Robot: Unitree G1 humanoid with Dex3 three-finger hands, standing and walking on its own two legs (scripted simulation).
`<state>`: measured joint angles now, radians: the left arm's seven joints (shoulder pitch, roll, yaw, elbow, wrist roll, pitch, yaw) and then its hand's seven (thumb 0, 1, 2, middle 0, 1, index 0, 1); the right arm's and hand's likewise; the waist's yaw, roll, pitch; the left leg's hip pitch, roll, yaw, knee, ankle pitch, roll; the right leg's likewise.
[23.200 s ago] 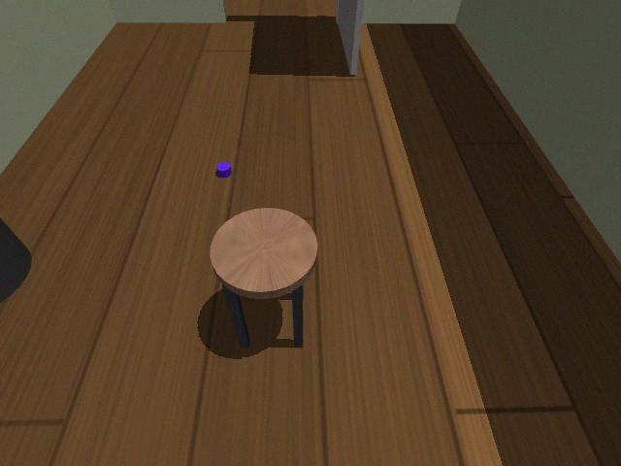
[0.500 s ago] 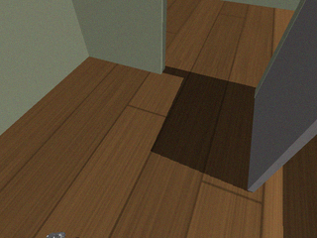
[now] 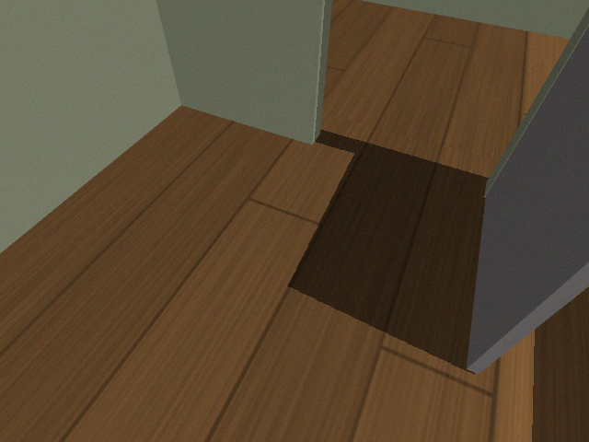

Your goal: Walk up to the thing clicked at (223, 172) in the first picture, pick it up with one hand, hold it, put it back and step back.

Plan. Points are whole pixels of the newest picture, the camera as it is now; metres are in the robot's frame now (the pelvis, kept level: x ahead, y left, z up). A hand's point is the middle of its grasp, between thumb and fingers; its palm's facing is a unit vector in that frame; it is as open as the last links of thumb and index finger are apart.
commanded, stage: stand
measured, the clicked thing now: out of the picture -0.13 +0.48 -0.76
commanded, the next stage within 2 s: walk up in 1.96 s
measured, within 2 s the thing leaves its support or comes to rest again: neither
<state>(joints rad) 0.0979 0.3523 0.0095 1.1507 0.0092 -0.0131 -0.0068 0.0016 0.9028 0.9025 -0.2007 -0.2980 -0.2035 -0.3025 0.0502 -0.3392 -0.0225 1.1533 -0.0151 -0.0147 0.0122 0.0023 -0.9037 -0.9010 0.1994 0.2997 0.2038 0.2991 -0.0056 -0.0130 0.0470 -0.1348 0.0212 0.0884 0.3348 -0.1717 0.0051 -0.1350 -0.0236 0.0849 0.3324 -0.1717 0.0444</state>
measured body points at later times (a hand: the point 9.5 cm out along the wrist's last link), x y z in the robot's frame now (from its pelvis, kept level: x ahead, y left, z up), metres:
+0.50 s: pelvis +0.00 +0.00 +0.00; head +0.01 +0.00 +0.45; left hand +0.08 +0.30 -0.13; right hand +0.09 -0.30 -0.13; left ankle +0.01 +0.11 -0.75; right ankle +0.01 -0.15 -0.75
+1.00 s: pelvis +0.00 -0.01 +0.00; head +0.01 +0.00 +0.45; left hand +0.07 +0.30 -0.13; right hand +0.08 -0.31 -0.13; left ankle +0.01 +0.11 -0.75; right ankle +0.01 -0.15 -0.75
